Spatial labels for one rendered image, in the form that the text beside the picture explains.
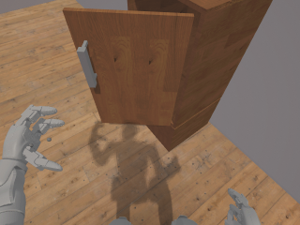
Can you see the handle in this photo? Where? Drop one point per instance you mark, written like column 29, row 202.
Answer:
column 88, row 71

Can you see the right robot hand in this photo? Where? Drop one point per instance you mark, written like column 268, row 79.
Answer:
column 244, row 214

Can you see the left robot forearm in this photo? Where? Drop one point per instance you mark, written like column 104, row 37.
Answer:
column 12, row 197

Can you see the robot right shin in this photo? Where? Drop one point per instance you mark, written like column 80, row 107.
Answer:
column 182, row 216

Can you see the left robot hand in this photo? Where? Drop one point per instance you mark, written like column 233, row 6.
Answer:
column 19, row 136

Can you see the cupboard door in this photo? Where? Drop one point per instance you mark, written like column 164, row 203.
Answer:
column 138, row 57

